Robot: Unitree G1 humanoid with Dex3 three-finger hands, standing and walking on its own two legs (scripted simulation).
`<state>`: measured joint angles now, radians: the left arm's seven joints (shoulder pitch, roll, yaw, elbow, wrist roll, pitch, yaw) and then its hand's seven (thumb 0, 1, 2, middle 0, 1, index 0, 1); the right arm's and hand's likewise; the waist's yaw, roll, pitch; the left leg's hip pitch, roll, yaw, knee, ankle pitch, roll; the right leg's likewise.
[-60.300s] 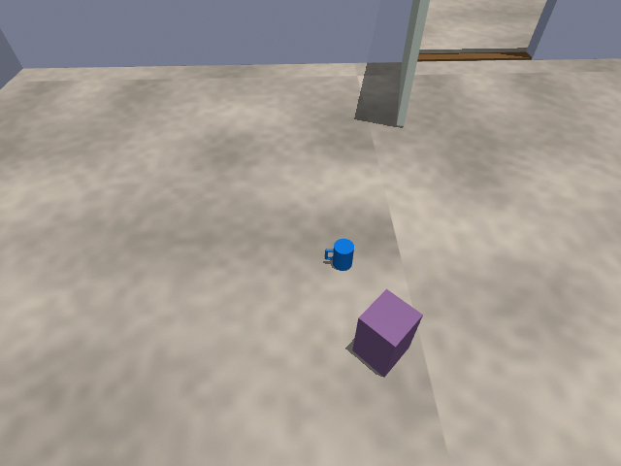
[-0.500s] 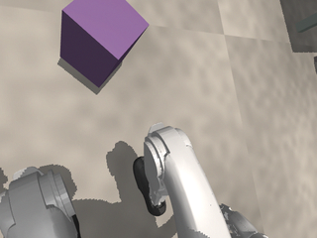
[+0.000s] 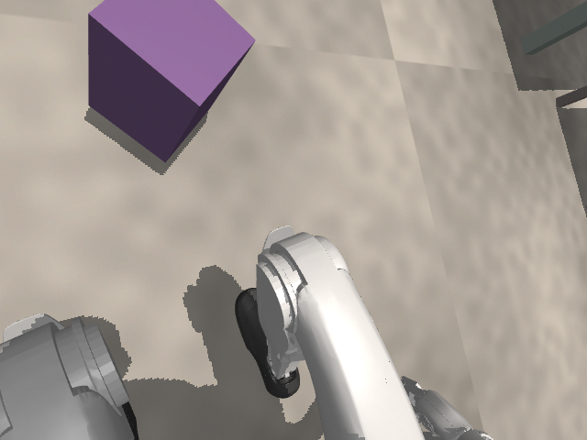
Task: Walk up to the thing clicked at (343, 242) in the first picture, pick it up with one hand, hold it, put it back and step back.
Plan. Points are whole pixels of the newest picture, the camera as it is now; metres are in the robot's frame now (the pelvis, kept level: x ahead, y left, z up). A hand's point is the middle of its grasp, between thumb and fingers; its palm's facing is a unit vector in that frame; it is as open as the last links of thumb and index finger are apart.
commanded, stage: open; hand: left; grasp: from above
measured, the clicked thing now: out of the picture +0.46 +0.37 -0.25
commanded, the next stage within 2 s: withdraw in 0.78 s
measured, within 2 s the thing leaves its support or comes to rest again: neither
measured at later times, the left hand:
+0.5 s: hand out of the picture +0.47 +0.37 -0.21, palm faces -0.43 -0.13 -0.89, open 13.0 cm
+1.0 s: hand out of the picture +0.48 +0.37 -0.21, palm faces -0.42 -0.13 -0.90, open 13.3 cm
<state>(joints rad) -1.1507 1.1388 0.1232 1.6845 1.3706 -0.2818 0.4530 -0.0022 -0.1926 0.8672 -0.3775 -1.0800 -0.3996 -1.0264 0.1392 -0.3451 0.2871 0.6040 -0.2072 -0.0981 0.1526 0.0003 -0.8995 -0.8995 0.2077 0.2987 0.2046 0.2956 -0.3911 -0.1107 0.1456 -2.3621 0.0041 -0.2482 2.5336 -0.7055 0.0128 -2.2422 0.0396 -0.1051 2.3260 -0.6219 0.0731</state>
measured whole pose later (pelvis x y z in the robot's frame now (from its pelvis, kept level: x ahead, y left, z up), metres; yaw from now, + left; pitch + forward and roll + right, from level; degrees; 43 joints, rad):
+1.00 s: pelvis +0.00 +0.00 +0.00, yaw +0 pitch +30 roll -16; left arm -1.13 1.13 0.15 1.59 1.35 -0.27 0.41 0.00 -0.46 1.04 -0.11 -1.16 -0.12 -1.14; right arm 0.14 -0.36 0.28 0.58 -0.20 -0.09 0.17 0.00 -0.90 -0.90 0.21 0.30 0.20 0.30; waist -0.38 -0.11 0.15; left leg -2.37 0.00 -0.25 2.53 -0.71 0.02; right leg -2.24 0.03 -0.11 2.32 -0.62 0.07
